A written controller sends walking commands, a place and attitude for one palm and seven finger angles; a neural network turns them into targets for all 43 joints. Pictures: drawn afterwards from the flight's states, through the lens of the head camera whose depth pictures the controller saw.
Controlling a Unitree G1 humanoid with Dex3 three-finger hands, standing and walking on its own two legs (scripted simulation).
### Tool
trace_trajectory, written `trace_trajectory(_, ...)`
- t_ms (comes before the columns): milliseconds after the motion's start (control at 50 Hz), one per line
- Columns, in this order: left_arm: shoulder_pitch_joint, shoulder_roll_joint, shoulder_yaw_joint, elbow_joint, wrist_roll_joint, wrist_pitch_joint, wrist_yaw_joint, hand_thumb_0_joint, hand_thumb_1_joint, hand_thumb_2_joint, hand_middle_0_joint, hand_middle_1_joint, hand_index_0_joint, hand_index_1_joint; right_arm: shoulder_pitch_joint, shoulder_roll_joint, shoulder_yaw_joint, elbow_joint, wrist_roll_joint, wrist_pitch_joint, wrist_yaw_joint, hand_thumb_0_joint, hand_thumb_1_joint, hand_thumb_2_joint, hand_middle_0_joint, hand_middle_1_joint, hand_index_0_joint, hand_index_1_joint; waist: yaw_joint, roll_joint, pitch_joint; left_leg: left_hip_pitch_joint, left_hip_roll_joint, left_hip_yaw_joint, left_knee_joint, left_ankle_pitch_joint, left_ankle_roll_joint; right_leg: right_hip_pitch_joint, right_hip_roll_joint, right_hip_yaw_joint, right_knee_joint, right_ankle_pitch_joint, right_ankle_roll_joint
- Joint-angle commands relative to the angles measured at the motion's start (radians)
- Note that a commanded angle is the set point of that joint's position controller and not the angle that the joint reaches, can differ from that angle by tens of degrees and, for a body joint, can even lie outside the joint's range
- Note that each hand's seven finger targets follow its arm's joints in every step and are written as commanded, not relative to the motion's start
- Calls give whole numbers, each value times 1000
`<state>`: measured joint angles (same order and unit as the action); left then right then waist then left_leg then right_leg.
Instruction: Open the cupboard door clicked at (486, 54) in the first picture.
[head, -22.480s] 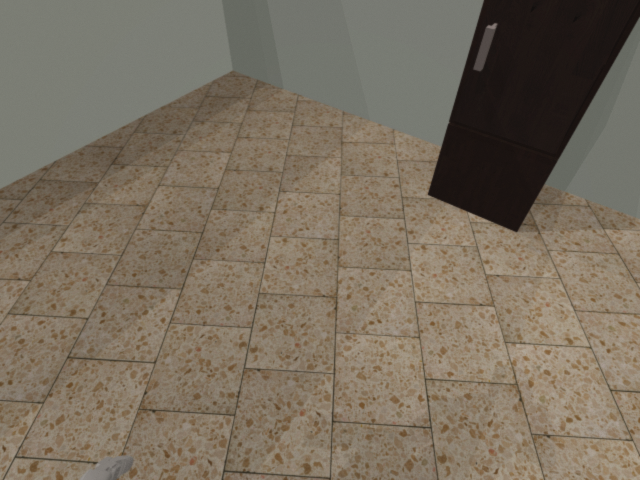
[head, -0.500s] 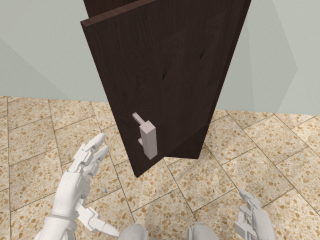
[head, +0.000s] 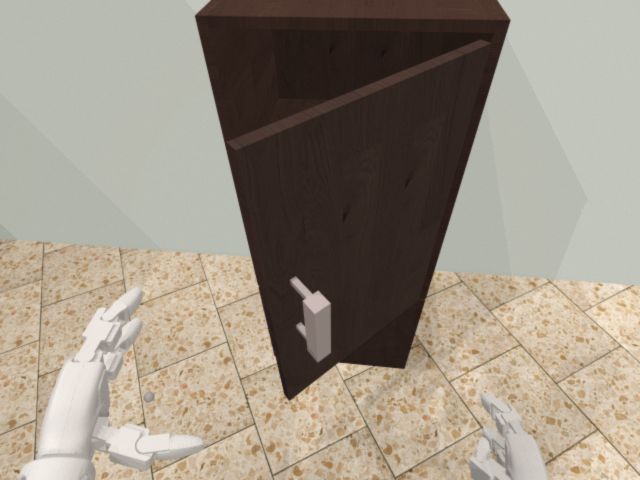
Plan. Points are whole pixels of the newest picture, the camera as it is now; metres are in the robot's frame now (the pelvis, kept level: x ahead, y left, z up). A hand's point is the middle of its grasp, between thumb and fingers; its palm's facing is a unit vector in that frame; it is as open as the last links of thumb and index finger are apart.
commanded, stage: draw the hand back to the body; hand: left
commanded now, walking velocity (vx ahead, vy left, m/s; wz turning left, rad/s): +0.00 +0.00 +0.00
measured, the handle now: (308, 318) +0.35 +0.05 -0.01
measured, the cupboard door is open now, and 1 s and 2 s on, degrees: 45 45 45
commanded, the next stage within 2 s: step back with the hand held close in 0.90 s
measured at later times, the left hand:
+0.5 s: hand (43, 329) +0.20 +0.26 +0.19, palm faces +0.43 -0.79 -0.43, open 9.3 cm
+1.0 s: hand (51, 327) +0.20 +0.25 +0.20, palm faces +0.44 -0.79 -0.43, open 7.4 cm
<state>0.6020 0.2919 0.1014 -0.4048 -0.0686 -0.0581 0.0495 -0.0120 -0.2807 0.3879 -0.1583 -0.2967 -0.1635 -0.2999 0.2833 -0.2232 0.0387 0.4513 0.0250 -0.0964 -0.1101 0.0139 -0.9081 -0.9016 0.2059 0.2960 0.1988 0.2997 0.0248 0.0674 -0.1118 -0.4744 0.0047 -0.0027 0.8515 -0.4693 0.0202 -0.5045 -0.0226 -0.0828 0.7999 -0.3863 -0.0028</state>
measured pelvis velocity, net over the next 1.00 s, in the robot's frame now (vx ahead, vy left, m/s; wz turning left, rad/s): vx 0.01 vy -0.01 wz -0.02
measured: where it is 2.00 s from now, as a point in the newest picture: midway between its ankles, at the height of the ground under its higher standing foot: outside the picture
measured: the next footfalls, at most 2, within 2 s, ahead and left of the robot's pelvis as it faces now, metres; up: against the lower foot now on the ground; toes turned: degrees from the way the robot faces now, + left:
none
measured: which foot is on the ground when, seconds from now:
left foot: down 0.00-1.00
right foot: down 0.00-1.00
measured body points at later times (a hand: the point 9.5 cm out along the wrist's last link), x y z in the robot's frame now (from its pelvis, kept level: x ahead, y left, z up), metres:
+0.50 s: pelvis +0.01 +0.00 +0.04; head -0.01 -0.02 +0.48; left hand +0.17 +0.30 +0.21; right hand +0.20 -0.21 -0.04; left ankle -0.02 +0.10 -0.70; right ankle +0.01 -0.12 -0.70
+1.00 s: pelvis +0.01 -0.01 +0.04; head -0.01 -0.04 +0.49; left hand +0.17 +0.28 +0.22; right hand +0.19 -0.24 -0.05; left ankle -0.02 +0.10 -0.70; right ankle +0.01 -0.12 -0.70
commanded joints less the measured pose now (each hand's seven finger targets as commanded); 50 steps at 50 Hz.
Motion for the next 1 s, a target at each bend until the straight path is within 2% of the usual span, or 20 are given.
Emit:
trace_trajectory(0,-81,144,117,-205,32,-32,83,0,25,525,-169,-300,-169,-300,-109,-102,-27,-128,-10,-56,-17,0,-900,-900,200,300,200,300,4,-43,-8,49,5,-23,-232,251,-3,175,3,31,-196,155,-19)
trace_trajectory(80,-124,153,141,-239,45,-41,104,0,165,585,-174,-300,-174,-300,-117,-100,-20,-101,-12,-79,-19,0,-900,-900,200,300,200,300,11,3,-15,137,8,-31,-301,293,-8,230,3,21,-230,173,-19)
trace_trajectory(140,-130,162,165,-235,46,-45,110,0,270,630,-178,-300,-178,-300,-129,-99,-18,-74,-15,-97,-15,0,-900,-900,200,300,200,300,19,-6,0,180,15,-41,-343,353,-16,274,5,17,-260,203,-18)
trace_trajectory(160,-135,164,170,-254,47,-49,110,0,305,645,-179,-300,-179,-300,-133,-102,-18,-68,-17,-103,-13,0,-900,-900,200,300,200,300,21,15,-8,201,15,-38,-353,391,-18,295,5,18,-268,228,-18)
trace_trajectory(180,-118,164,183,-228,45,-46,110,0,340,660,-180,-300,-180,-300,-135,-99,-19,-58,-18,-106,-9,0,-900,-900,200,300,200,300,24,-12,9,207,18,-37,-365,410,-20,308,6,14,-280,243,-17)
trace_trajectory(300,-139,198,269,-180,36,-56,101,0,550,750,-187,-300,-187,-300,-176,-102,-28,-20,-19,-101,3,0,-900,-900,200,300,200,300,40,-37,64,249,22,-18,-430,442,-23,384,13,17,-348,292,-19)
trace_trajectory(360,-175,207,304,-193,30,-67,97,0,655,795,-191,-300,-191,-300,-183,-98,-29,-11,-22,-95,8,0,-900,-900,200,300,200,300,41,-15,73,272,22,-15,-457,451,-26,407,14,20,-369,300,-18)
trace_trajectory(380,-191,213,314,-208,30,-71,96,0,690,810,-192,-300,-192,-300,-186,-100,-31,-8,-23,-95,10,0,-900,-900,200,300,200,300,42,20,59,288,21,-11,-463,456,-26,418,13,26,-377,304,-19)
trace_trajectory(460,-229,241,358,-228,26,-87,99,0,830,870,-198,-300,-198,-300,-196,-100,-34,4,-26,-99,13,0,-900,-900,200,300,200,300,44,17,51,312,18,-11,-487,448,-23,446,15,27,-402,311,-20)
trace_trajectory(500,-244,268,389,-237,28,-93,102,0,900,900,-200,-300,-200,-300,-206,-105,-38,14,-27,-103,12,0,-900,-900,200,300,200,300,49,53,42,327,17,-5,-492,462,-23,461,15,32,-414,323,-22)
trace_trajectory(540,-196,201,339,-173,24,-85,93,0,900,900,-200,-300,-200,-300,-196,-102,-40,23,-28,-98,19,0,-900,-900,200,300,200,300,40,-3,81,329,21,-5,-497,481,-22,443,17,25,-420,333,-16)
trace_trajectory(580,-202,184,319,-154,21,-80,84,0,900,900,-200,-300,-200,-300,-199,-109,-48,25,-25,-90,23,0,-900,-900,200,300,200,300,36,-27,96,335,22,2,-503,457,-15,436,19,29,-435,325,-12)
trace_trajectory(600,-196,181,317,-132,23,-79,83,0,900,900,-200,-300,-200,-300,-202,-112,-50,27,-26,-87,22,0,-900,-900,200,300,200,300,37,-35,113,329,21,2,-506,452,-13,436,19,29,-442,323,-13)
trace_trajectory(640,-200,197,330,-146,23,-83,83,0,900,900,-200,-300,-200,-300,-202,-112,-54,26,-28,-81,23,0,-900,-900,200,300,200,300,40,-41,82,343,19,7,-508,453,-9,453,17,33,-443,335,-12)
trace_trajectory(700,-215,239,364,-185,26,-90,87,0,900,900,-200,-300,-200,-300,-213,-111,-55,24,-33,-82,19,0,-900,-900,200,300,200,300,50,-19,32,360,11,13,-502,476,-6,487,14,40,-443,370,-13)
trace_trajectory(760,-213,244,367,-216,26,-95,89,0,900,900,-200,-300,-200,-300,-219,-101,-54,24,-33,-86,17,0,-900,-900,200,300,200,300,51,3,17,372,8,17,-500,487,-4,493,12,45,-446,386,-12)
trace_trajectory(800,-221,260,378,-219,30,-94,92,0,900,900,-200,-300,-200,-300,-224,-101,-51,29,-34,-90,15,0,-900,-900,200,300,200,300,53,34,34,369,3,17,-501,478,-6,491,12,47,-457,378,-16)
trace_trajectory(820,-225,245,364,-228,30,-98,92,0,900,900,-200,-300,-200,-300,-222,-98,-49,31,-34,-93,17,0,-900,-900,200,300,200,300,47,36,46,368,5,15,-505,480,-9,486,11,44,-457,377,-14)
trace_trajectory(940,-197,218,352,-147,23,-93,84,0,900,900,-200,-300,-200,-300,-222,-97,-56,44,-32,-87,18,0,-900,-900,200,300,200,300,45,-35,98,368,7,24,-510,451,0,460,17,46,-482,359,-7)
trace_trajectory(980,-207,214,346,-147,23,-95,80,0,900,900,-200,-300,-200,-300,-224,-99,-60,44,-30,-84,18,0,-900,-900,200,300,200,300,44,-29,91,378,7,28,-510,443,2,454,17,50,-487,346,-5)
